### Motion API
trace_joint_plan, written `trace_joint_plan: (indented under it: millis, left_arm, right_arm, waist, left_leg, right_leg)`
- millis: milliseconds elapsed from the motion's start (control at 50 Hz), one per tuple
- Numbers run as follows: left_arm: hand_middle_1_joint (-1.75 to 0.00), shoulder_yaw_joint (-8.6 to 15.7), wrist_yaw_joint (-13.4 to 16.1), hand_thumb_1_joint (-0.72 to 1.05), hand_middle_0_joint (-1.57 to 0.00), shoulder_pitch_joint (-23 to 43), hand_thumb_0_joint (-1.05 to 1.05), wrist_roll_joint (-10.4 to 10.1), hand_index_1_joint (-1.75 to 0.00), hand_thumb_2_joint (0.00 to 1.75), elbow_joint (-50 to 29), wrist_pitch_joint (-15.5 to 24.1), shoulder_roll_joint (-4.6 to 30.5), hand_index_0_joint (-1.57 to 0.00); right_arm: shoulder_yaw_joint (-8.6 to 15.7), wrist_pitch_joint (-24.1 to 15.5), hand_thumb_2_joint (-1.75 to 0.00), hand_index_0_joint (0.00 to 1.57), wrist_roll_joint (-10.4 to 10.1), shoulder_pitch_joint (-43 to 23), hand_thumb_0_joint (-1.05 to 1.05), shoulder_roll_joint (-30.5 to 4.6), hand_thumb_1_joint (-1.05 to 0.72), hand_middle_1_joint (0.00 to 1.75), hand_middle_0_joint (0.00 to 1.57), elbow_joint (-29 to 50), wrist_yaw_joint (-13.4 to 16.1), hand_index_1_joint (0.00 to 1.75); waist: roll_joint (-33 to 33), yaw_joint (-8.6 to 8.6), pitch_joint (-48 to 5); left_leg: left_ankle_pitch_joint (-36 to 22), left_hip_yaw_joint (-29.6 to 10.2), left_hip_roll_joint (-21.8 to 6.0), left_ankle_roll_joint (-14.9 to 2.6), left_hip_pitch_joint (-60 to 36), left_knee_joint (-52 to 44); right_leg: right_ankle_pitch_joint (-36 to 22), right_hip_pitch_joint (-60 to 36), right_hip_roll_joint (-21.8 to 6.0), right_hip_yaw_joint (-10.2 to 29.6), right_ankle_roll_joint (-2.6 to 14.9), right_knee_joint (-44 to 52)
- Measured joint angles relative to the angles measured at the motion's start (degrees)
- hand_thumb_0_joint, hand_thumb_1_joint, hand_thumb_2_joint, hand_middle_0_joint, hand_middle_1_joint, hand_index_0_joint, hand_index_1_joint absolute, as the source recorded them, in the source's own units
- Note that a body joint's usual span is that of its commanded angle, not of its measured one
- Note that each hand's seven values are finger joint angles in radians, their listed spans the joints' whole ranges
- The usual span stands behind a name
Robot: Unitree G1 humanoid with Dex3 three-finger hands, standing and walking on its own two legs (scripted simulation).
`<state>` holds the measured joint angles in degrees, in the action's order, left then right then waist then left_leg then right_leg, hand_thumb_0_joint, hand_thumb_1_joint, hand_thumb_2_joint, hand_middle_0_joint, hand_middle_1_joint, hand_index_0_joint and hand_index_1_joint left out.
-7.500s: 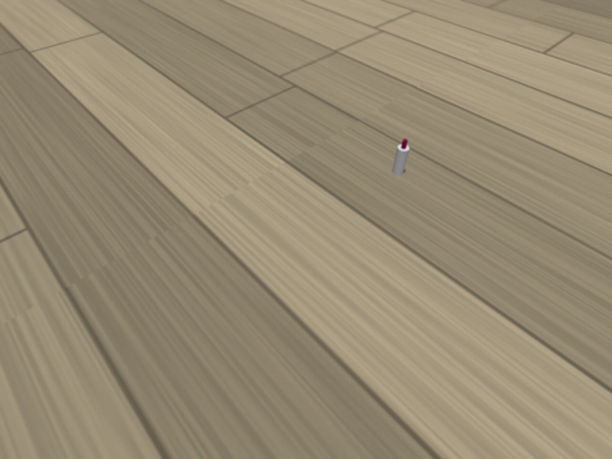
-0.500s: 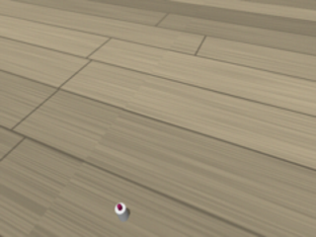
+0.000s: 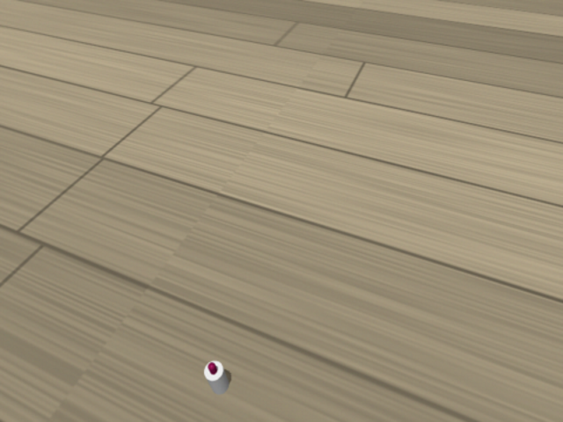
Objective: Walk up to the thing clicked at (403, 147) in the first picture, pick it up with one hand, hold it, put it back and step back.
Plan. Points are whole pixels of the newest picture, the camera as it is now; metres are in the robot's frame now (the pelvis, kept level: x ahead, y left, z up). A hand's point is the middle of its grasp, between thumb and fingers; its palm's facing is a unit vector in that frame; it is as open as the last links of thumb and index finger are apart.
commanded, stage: stand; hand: left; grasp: from the side
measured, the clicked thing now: (216, 375) +0.39 +0.23 -0.68
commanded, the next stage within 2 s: go down in 0.08 s
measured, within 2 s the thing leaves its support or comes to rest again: neither
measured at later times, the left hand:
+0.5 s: hand out of the picture +0.16 +0.27 -0.17, palm faces +0.05 -0.94 -0.34, open 12.8 cm
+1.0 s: hand out of the picture +0.14 +0.28 -0.20, palm faces +0.07 -0.94 -0.33, open 17.4 cm
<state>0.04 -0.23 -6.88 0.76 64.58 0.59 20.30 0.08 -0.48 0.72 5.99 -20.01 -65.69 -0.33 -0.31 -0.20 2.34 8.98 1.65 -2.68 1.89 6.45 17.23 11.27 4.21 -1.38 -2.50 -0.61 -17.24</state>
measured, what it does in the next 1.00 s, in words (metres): lowers itself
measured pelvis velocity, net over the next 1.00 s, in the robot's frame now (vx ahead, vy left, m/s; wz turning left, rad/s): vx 0.00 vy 0.02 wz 0.00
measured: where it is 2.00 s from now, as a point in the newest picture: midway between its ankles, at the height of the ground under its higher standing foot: outside the picture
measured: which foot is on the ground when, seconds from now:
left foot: down 0.00-1.00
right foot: down 0.00-1.00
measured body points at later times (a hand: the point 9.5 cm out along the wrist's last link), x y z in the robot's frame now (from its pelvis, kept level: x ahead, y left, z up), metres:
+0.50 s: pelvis -0.01 +0.00 -0.02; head +0.05 +0.01 +0.42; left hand +0.16 +0.31 -0.14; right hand +0.09 -0.26 -0.14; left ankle +0.00 +0.14 -0.75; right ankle -0.02 -0.12 -0.75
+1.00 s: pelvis +0.00 +0.02 -0.08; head +0.07 +0.04 +0.37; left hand +0.14 +0.33 -0.17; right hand +0.16 -0.24 -0.16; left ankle +0.00 +0.14 -0.75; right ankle -0.02 -0.12 -0.75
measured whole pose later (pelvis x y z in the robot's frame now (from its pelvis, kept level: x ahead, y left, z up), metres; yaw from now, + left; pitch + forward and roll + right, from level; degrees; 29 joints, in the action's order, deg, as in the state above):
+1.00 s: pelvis +0.00 +0.02 -0.08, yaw +0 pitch +15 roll -2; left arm 12.9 -3.6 -15.6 1.9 24.5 -14.9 19.4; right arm 1.0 -7.3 -0.6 12.5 -13.2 -32.9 4.2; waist -0.3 -2.2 -6.7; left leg 28.3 -1.0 -3.4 0.7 47.0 60.3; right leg 29.4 42.5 -1.9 -3.1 -1.6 -57.2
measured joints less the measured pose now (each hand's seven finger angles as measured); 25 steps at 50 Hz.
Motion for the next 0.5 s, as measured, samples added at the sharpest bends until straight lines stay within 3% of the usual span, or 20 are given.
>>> trace_joint_plan:
  millis: [200,220,260,300,400,500]
  left_arm:
    - [-0.3,0.1,0.0,0.9,-0.21,0.0,0.0,-0.1,-0.3,0.9,0.1,0.0,0.0,-0.21]
    - [-0.29,0.4,0.3,0.9,-0.21,-0.4,0.0,-0.7,-0.29,0.89,-1.4,-0.2,-0.3,-0.21]
    - [-0.26,1.8,0.7,0.86,-0.21,1.2,0.01,-1.4,-0.26,0.85,-3.6,0.6,-1.3,-0.2]
    - [-0.22,3.8,0.3,0.8,-0.18,4.6,0.01,-0.7,-0.22,0.79,-3.0,0.9,-1.9,-0.18]
    - [-0.13,9.2,-1.5,0.55,-0.1,10.2,0.01,3.0,-0.13,0.55,-3.2,0.2,-0.8,-0.11]
    - [-0.1,11.7,-2.0,0.26,-0.07,8.0,0.0,3.9,-0.1,0.34,-8.6,-2.9,-0.4,-0.07]
  right_arm:
    - [0.0,0.0,-0.89,0.21,0.0,0.2,0.0,0.0,-0.9,0.3,0.2,-0.1,0.0,0.3]
    - [-0.1,0.3,-0.9,0.21,-0.9,1.0,0.0,0.0,-0.9,0.3,0.2,2.0,0.4,0.3]
    - [0.0,-1.0,-0.9,0.2,-2.5,3.1,0.0,0.4,-0.92,0.3,0.2,7.6,1.6,0.3]
    - [0.3,-1.6,-0.9,0.2,-3.2,4.1,0.0,1.3,-0.93,0.3,0.2,11.6,2.2,0.3]
    - [1.3,-1.9,-0.91,0.2,-2.2,5.6,0.0,4.7,-0.95,0.3,0.2,18.0,2.1,0.3]
    - [1.5,-1.5,-0.9,0.2,-2.3,7.6,0.0,6.4,-0.94,0.3,0.2,22.1,1.7,0.3]
  waist:
    - [0.1,0.03,0.2]
    - [0.1,-0.11,-0.2]
    - [-0.2,-0.14,0.5]
    - [-0.3,-0.25,0.7]
    - [0.8,-0.81,-0.7]
    - [0.9,-1.79,-2.7]
  left_leg:
    - [0.2,-0.1,0.1,0.02,-0.1,0.0]
    - [0.5,-0.2,0.1,-0.08,1.1,0.9]
    - [1.3,-0.7,0.2,-0.26,4.1,3.5]
    - [2.1,-1.1,0.2,-0.32,7.6,6.4]
    - [4.9,-1.0,-0.3,-0.12,16.1,13.8]
    - [7.5,-0.7,-0.4,-0.37,20.2,18.5]
  right_leg:
    - [0.2,-0.1,-0.1,-0.1,0.01,-0.1]
    - [0.5,1.0,-0.1,-0.2,0.02,-0.9]
    - [1.5,3.7,-0.3,-0.6,0.04,-3.4]
    - [2.3,7.0,-0.3,-0.8,0.12,-6.1]
    - [5.2,15.8,-0.2,-0.4,0.31,-13.8]
    - [7.3,19.9,-0.2,0.1,0.09,-18.0]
